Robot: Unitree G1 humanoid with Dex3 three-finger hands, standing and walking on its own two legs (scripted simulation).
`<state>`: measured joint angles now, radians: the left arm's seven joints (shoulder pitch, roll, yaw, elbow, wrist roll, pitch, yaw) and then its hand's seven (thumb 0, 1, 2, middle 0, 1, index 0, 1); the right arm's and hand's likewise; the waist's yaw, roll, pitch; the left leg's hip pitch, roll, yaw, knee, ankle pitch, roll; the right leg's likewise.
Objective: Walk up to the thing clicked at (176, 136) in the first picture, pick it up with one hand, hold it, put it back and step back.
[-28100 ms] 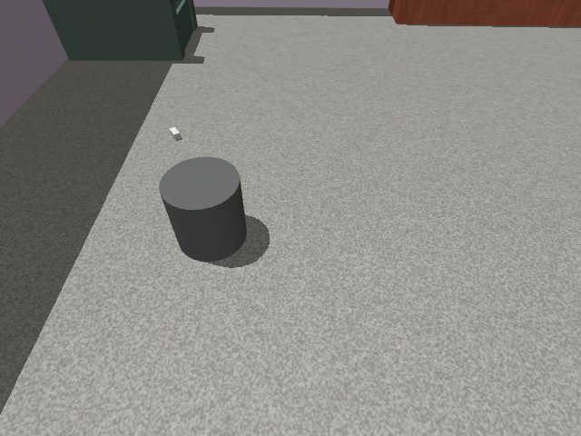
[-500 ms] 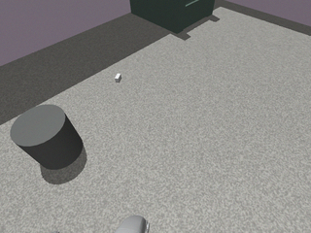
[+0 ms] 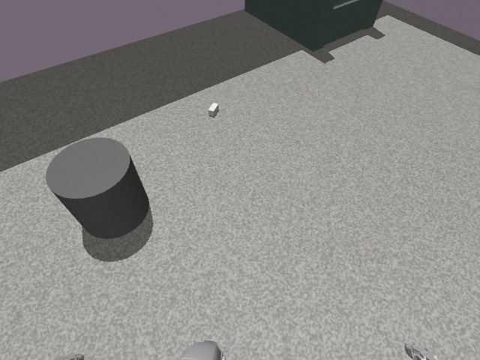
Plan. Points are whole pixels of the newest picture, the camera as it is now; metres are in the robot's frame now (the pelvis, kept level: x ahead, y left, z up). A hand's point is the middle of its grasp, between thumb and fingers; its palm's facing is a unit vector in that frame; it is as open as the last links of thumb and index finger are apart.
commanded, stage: walk up
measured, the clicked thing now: (213, 109) +1.54 +0.28 -0.72
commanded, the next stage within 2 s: stand in 0.92 s
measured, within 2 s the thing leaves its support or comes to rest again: neither
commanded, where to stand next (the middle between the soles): +0.07 -0.04 m, yaw +1 degrees
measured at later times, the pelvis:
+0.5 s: pelvis +0.00 -0.02 +0.02, yaw +4 degrees
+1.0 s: pelvis +0.02 -0.02 +0.03, yaw +4 degrees
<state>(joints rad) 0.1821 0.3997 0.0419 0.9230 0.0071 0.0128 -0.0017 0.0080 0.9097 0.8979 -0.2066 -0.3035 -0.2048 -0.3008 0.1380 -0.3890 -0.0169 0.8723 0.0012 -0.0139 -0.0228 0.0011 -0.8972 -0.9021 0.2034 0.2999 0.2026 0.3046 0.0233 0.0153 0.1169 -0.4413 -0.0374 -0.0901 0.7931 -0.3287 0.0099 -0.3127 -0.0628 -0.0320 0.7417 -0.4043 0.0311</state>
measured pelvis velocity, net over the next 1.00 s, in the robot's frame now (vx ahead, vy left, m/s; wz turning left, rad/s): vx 0.02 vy -0.02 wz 0.08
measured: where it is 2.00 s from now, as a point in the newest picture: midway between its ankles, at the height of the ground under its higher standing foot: outside the picture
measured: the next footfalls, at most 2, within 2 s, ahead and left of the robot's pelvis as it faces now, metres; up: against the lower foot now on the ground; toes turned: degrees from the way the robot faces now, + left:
none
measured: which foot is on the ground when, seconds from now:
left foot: down 0.00-1.00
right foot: down 0.00-1.00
